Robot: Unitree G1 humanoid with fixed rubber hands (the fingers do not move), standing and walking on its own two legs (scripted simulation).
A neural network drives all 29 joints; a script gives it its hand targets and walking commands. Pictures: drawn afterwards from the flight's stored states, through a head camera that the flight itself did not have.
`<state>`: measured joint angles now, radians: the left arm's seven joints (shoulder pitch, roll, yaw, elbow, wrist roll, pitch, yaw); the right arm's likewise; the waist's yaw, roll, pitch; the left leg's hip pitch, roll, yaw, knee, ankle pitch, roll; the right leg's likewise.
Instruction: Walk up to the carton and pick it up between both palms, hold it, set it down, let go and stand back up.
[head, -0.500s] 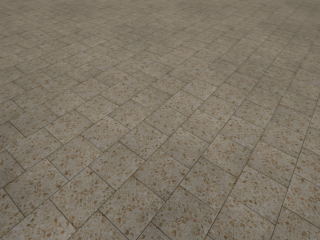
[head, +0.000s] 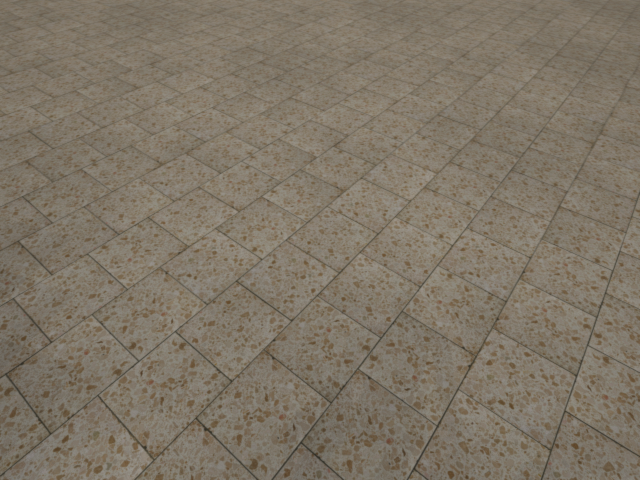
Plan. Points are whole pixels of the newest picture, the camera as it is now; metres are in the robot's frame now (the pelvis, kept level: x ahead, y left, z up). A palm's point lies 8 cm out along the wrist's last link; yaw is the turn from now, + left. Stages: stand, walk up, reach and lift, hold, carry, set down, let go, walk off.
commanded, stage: stand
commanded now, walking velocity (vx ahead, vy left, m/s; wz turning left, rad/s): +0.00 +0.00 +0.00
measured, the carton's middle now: out of the picture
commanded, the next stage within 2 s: none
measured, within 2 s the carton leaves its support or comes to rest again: neither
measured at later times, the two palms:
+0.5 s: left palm out of the picture +0.00 +0.24 -0.14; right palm out of the picture +0.00 -0.24 -0.14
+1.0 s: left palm out of the picture -0.01 +0.24 -0.14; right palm out of the picture -0.01 -0.23 -0.14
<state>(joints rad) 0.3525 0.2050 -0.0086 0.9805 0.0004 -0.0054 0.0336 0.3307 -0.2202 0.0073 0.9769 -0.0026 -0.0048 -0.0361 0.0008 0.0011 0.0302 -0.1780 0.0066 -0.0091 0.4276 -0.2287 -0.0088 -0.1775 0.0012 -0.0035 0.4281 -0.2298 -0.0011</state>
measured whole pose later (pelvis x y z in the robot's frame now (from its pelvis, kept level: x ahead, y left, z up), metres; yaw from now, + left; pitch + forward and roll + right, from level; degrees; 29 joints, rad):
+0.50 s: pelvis +0.00 +0.00 +0.00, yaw +0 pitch -1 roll +0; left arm 0.34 0.20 -0.01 1.00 0.00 -0.01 0.04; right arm 0.34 -0.21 0.01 1.01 0.00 -0.01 -0.04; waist 0.00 0.00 0.03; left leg -0.17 0.01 -0.01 0.42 -0.23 -0.01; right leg -0.17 0.00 0.00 0.42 -0.22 0.00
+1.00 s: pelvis +0.00 +0.00 +0.00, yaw +0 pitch -1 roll +0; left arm 0.34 0.19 -0.01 1.02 0.00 -0.01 0.04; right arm 0.34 -0.20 0.01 1.02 0.00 -0.01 -0.04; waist 0.00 0.00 0.03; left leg -0.17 0.00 -0.01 0.42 -0.23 -0.01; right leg -0.17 0.00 0.00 0.42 -0.23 0.00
